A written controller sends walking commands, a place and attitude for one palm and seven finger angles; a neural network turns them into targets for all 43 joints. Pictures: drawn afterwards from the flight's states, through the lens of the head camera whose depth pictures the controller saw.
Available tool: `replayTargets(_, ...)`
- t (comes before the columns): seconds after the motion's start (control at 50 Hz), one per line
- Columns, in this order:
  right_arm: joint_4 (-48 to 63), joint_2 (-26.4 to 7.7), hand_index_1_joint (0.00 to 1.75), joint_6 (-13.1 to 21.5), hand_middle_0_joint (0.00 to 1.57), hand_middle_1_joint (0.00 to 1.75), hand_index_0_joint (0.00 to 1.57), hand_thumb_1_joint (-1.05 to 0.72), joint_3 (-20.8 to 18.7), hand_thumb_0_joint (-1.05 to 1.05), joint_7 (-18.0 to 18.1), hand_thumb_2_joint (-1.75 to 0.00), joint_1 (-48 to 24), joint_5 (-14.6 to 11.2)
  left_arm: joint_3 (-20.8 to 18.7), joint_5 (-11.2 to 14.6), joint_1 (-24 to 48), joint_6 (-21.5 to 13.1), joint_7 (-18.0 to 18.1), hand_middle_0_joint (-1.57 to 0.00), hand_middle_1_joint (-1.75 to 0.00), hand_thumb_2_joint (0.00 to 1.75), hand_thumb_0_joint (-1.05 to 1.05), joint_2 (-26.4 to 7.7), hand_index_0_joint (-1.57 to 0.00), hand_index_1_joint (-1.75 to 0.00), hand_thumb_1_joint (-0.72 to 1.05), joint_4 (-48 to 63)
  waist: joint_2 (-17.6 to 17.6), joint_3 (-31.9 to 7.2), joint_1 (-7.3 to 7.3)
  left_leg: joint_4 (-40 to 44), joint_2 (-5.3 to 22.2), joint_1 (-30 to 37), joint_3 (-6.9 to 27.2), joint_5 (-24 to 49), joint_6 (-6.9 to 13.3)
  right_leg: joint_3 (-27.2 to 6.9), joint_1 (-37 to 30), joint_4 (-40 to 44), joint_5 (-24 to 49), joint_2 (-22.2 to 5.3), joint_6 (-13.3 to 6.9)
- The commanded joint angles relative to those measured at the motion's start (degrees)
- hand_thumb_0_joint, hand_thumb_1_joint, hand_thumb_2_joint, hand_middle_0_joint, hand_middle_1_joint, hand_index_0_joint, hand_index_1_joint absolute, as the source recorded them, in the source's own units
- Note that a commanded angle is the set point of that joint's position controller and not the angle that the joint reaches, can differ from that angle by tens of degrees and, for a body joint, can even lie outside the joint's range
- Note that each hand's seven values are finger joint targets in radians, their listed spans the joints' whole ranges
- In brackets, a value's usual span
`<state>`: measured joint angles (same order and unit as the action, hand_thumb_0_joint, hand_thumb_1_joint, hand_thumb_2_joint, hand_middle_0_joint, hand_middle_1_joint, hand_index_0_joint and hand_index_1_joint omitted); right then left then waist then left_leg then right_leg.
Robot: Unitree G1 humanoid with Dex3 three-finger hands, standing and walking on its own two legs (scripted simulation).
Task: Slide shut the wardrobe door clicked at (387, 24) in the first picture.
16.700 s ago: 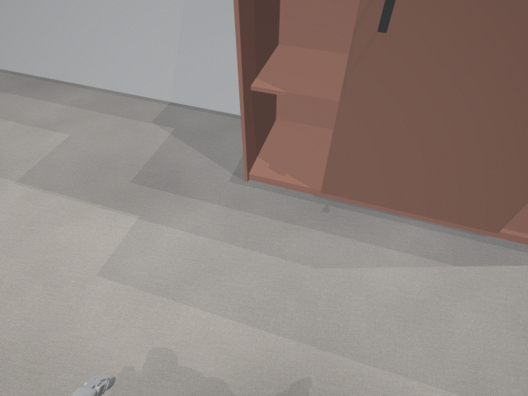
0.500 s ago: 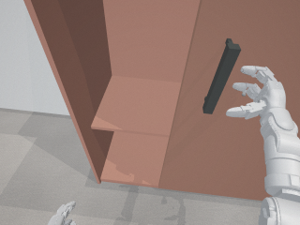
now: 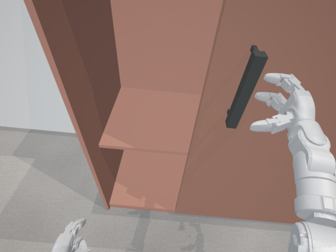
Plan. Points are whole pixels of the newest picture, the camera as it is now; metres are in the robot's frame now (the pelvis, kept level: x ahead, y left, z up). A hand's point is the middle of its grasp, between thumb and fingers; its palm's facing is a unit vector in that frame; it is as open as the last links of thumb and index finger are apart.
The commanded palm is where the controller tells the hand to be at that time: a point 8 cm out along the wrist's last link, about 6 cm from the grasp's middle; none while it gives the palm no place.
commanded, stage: feel for the door with the fingertips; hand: right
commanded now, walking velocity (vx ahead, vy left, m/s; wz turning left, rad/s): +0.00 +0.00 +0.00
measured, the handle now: (241, 89) +0.46 -0.14 +0.19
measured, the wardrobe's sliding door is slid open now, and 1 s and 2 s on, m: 0.39 0.39 0.39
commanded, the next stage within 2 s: slide the fingers in behind the handle in 0.32 s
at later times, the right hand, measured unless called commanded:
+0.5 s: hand (258, 99) +0.42 -0.17 +0.19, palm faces +0.06 +1.00 +0.00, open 13.6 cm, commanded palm +0.39 -0.22 +0.19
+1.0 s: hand (257, 107) +0.40 -0.16 +0.19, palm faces +0.04 +1.00 +0.00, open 14.0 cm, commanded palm +0.37 -0.21 +0.19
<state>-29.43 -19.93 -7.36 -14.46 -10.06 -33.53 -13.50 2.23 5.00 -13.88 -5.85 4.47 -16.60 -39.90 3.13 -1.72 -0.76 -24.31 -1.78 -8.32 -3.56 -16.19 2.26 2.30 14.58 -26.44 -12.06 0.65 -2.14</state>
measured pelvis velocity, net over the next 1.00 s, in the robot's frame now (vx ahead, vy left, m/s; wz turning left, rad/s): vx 0.00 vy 0.00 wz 0.01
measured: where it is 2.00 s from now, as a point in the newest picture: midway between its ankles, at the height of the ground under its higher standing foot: outside the picture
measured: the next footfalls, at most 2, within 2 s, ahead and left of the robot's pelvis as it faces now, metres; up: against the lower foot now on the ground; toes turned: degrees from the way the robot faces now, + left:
none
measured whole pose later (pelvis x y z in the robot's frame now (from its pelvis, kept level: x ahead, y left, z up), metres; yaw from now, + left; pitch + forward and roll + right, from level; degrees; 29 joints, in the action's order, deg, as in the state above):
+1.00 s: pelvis +0.00 +0.00 +0.00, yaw +1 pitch -1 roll +0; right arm -25.3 -16.1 -9.2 -11.7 -4.4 -31.9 -12.3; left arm 2.5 5.0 -12.6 -5.1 3.9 -15.2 -39.5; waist 2.9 -1.5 -0.8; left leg -23.9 -1.9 -7.5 -2.9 -15.6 2.1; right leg 2.9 13.5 -25.8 -11.6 0.5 -2.2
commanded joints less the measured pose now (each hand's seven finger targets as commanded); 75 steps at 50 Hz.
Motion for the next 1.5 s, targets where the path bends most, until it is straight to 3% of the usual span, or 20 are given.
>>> replayTargets(0.0, 12.65, -12.02, 1.20, 2.90, 0.30, 1.20, 0.30, 0.50, -3.50, 0.00, 2.32, -0.30, -25.88, -0.35, -2.30, 0.06, 4.77, -2.45, 0.09, -0.20, -0.30, 0.90, 0.00, -6.40, -0.20, -0.30, 0.90, 7.64, -3.92, -14.94, -0.44, 3.33, 1.42, -3.91, 2.76, 18.25, -0.99, -3.77, -13.38, 1.14, 12.02, -0.89, -1.38)
replayTargets(0.04, 13.75, -10.87, 1.20, 2.70, 0.30, 1.20, 0.30, 0.50, -2.51, 0.00, 3.50, -0.30, -26.34, 0.38, -2.06, -0.06, 5.35, -2.20, -0.11, -0.20, -0.30, 0.90, 0.00, -5.95, -0.20, -0.30, 0.90, 8.14, -1.94, -15.19, -0.11, 3.11, 1.56, -3.59, 2.83, 18.12, -0.99, -3.65, -13.38, 1.46, 12.10, -0.77, -1.21)
replayTargets(0.1, 14.07, -12.96, 1.20, 3.04, 0.30, 1.20, 0.30, 0.50, -4.40, 0.00, 5.06, -0.30, -25.50, 1.17, -1.98, -0.25, 5.45, -1.70, -0.34, -0.20, -0.30, 0.90, 0.00, -5.79, -0.20, -0.30, 0.90, 8.25, -3.36, -15.10, 0.45, 3.05, 1.63, -1.64, 3.20, 19.27, -1.05, -3.27, -12.08, 1.52, 12.55, -0.84, -1.36)
replayTargets(0.16, 15.75, -11.65, 1.20, 3.47, 0.30, 1.20, 0.30, 0.50, -3.06, 0.00, 5.72, -0.30, -27.70, 1.84, -1.96, -0.27, 5.64, -1.63, -0.37, -0.20, -0.30, 0.90, 0.00, -5.46, -0.20, -0.30, 0.90, 8.59, -0.74, -15.94, 0.12, 2.97, 1.47, -2.42, 3.15, 18.49, -0.86, -3.41, -13.98, 1.71, 12.87, -0.99, -1.11)
replayTargets(0.28, 9.07, -11.06, 1.20, 2.61, 0.30, 1.20, 0.30, 0.50, -2.27, 0.00, 5.66, -0.30, -29.62, 1.67, -1.97, -0.15, 4.63, -1.00, 0.25, -0.20, -0.30, 0.90, 0.00, -5.82, -0.20, -0.30, 0.90, 6.98, -5.17, -12.49, -1.25, 4.35, 1.50, -3.55, 3.64, 16.82, -1.33, -2.78, -11.45, 1.61, 9.64, -1.11, -1.58)
replayTargets(0.36, 7.29, -10.31, 1.20, 2.77, 0.30, 1.20, 0.30, 0.50, -0.77, 0.00, 4.89, -0.30, -33.16, 2.00, -1.99, 0.00, 3.73, -0.98, 0.45, -0.20, -0.30, 0.90, 0.00, -5.87, -0.20, -0.30, 0.90, 6.73, -2.32, -13.40, -1.99, 3.91, 1.60, -4.69, 3.53, 16.38, -1.24, -3.02, -12.33, 1.71, 9.48, -0.89, -1.39)
replayTargets(0.42, 5.21, -11.36, 1.20, 3.33, 0.30, 1.20, 0.30, 0.50, -1.67, 0.00, 4.87, -0.30, -34.30, 1.94, -2.17, -0.07, 2.75, -1.12, 0.36, -0.20, -0.30, 0.90, 0.00, -6.11, -0.20, -0.30, 0.90, 6.08, -3.19, -13.93, -2.05, 3.90, 1.63, -4.50, 3.81, 17.24, -1.32, -3.03, -11.82, 1.18, 9.91, -0.81, -1.60)
replayTargets(0.5, 6.45, -12.85, 1.20, 4.45, 0.30, 1.20, 0.30, 0.50, -3.87, 0.00, 4.42, -0.30, -30.03, 1.62, -2.51, -0.28, 2.53, -1.30, -0.02, -0.20, -0.30, 0.90, 0.00, -6.18, -0.20, -0.30, 0.90, 6.75, -4.31, -17.31, -0.72, 3.15, 1.75, -1.23, 3.88, 20.92, -1.40, -2.74, -11.82, 0.92, 12.24, -0.51, -1.77)
replayTargets(0.58, 8.80, -10.34, 1.20, 4.97, 0.30, 1.20, 0.30, 0.50, -1.61, 0.00, 3.60, -0.30, -28.61, 1.14, -2.34, 0.01, 3.59, -1.32, -0.33, -0.20, -0.30, 0.90, 0.00, -5.85, -0.20, -0.30, 0.90, 7.67, -3.15, -15.11, -0.58, 3.48, 1.64, -1.96, 3.58, 19.70, -1.19, -2.61, -11.75, 1.19, 11.69, -0.70, -1.68)
replayTargets(0.62, 9.87, -13.21, 1.20, 5.10, 0.30, 1.20, 0.30, 0.50, -4.61, 0.00, 3.84, -0.30, -26.24, 1.11, -2.48, -0.05, 3.70, -1.49, -0.42, -0.20, -0.30, 0.90, 0.00, -6.11, -0.20, -0.30, 0.90, 8.13, -3.43, -15.26, 0.22, 3.46, 1.47, -1.55, 3.67, 19.66, -1.23, -2.64, -11.83, 1.57, 11.52, -0.74, -1.74)
replayTargets(0.74, 17.24, -10.42, 1.20, 5.27, 0.30, 1.20, 0.30, 0.50, -2.17, 0.00, 4.07, -0.30, -25.86, 0.96, -2.39, 0.00, 5.19, -2.00, -0.48, -0.20, -0.30, 0.90, 0.00, -5.63, -0.20, -0.30, 0.90, 9.22, -0.08, -16.11, 0.06, 3.46, 1.30, -2.34, 3.41, 18.77, -1.03, -2.96, -14.71, 1.84, 12.44, -0.96, -1.45)
replayTargets(0.8, 16.60, -10.16, 1.20, 4.11, 0.30, 1.20, 0.30, 0.50, -2.43, 0.00, 4.42, -0.30, -23.19, 0.49, -2.42, 0.12, 5.52, -2.01, -0.46, -0.20, -0.30, 0.90, 0.00, -5.80, -0.20, -0.30, 0.90, 8.75, -2.91, -14.65, -0.09, 3.98, 1.16, -2.53, 3.20, 17.79, -1.16, -3.12, -13.79, 2.01, 11.53, -1.28, -1.40)
replayTargets(0.9, 18.45, -6.30, 1.20, 2.24, 0.30, 1.20, 0.30, 0.50, 1.14, 0.00, 5.49, -0.30, -26.56, 0.71, -2.28, 0.23, 6.46, -2.00, -0.23, -0.20, -0.30, 0.90, 0.00, -5.45, -0.20, -0.30, 0.90, 8.30, -0.28, -13.18, -1.07, 4.50, 1.16, -5.27, 3.01, 14.79, -1.02, -3.64, -15.21, 2.29, 10.06, -1.37, -1.15)
replayTargets(0.98, 16.61, -6.29, 1.20, 1.52, 0.30, 1.20, 0.30, 0.50, 1.29, 0.00, 6.80, -0.30, -28.38, 0.88, -1.97, -0.01, 6.32, -1.70, -0.02, -0.20, -0.30, 0.90, 0.00, -5.45, -0.20, -0.30, 0.90, 7.37, -3.40, -12.44, -1.33, 4.98, 1.12, -5.46, 2.89, 12.79, -0.96, -4.15, -14.49, 2.54, 8.59, -1.51, -1.07)
replayTargets(1.12, 16.93, -5.86, 1.20, 2.40, 0.30, 1.20, 0.30, 0.50, 0.69, 0.00, 8.33, -0.30, -27.34, 1.91, -1.87, -0.45, 6.40, -1.50, -0.53, -0.20, -0.30, 0.90, 0.00, -4.81, -0.20, -0.30, 0.90, 7.92, -0.65, -16.71, -0.08, 3.57, 1.25, -3.21, 2.75, 16.27, -0.71, -4.09, -16.53, 2.35, 12.69, -1.31, -0.53)
replayTargets(1.16, 18.29, -2.68, 1.20, 2.57, 0.30, 1.20, 0.30, 0.50, 3.16, 0.00, 8.51, -0.30, -26.95, 2.06, -1.96, -0.48, 6.62, -1.63, -0.98, -0.20, -0.30, 0.90, 0.00, -4.52, -0.20, -0.30, 0.90, 8.27, 0.25, -17.25, -0.17, 3.05, 1.15, -3.86, 2.31, 17.54, -0.56, -4.55, -18.41, 2.14, 15.32, -1.60, -0.11)
replayTargets(1.22, 17.22, -3.34, 1.20, 1.73, 0.30, 1.20, 0.30, 0.50, 1.37, 0.00, 8.88, -0.30, -22.64, 1.65, -2.22, -0.52, 6.60, -1.18, -1.24, -0.20, -0.30, 0.90, 0.00, -4.83, -0.20, -0.30, 0.90, 8.45, -4.74, -16.45, 0.58, 3.00, 1.01, -1.94, 2.17, 19.74, -0.78, -4.11, -16.33, 2.20, 16.21, -1.68, -0.38)
replayTargets(1.38, 21.04, -2.20, 1.20, -0.39, 0.30, 1.20, 0.30, 0.50, 2.93, 0.00, 10.65, -0.30, -22.98, 2.70, -2.05, -0.47, 7.92, 0.12, -1.35, -0.20, -0.30, 0.90, 0.00, -4.34, -0.20, -0.30, 0.90, 8.67, -3.68, -12.61, 0.58, 3.95, 1.09, -2.30, 2.51, 18.51, -0.78, -3.17, -14.73, 2.44, 14.54, -1.50, -0.63)
replayTargets(1.44, 23.01, 0.06, 1.20, -0.83, 0.30, 1.20, 0.30, 0.50, 4.53, 0.00, 10.88, -0.30, -21.90, 2.81, -2.15, -0.65, 7.85, 0.14, -1.53, -0.20, -0.30, 0.90, 0.00, -4.11, -0.20, -0.30, 0.90, 9.05, -1.19, -14.89, 0.44, 3.45, 1.00, -2.62, 2.36, 19.25, -0.71, -3.58, -17.32, 2.31, 16.41, -1.53, -0.31)
replayTargets(1.48, 23.63, 2.61, 1.20, -0.86, 0.30, 1.20, 0.30, 0.50, 6.99, 0.00, 10.78, -0.30, -22.29, 2.52, -2.17, -0.59, 8.16, 0.26, -1.57, -0.20, -0.30, 0.90, 0.00, -3.95, -0.20, -0.30, 0.90, 8.91, -3.41, -14.45, -0.12, 3.76, 0.94, -2.35, 2.31, 19.58, -0.78, -3.48, -17.09, 2.16, 16.38, -1.59, -0.44)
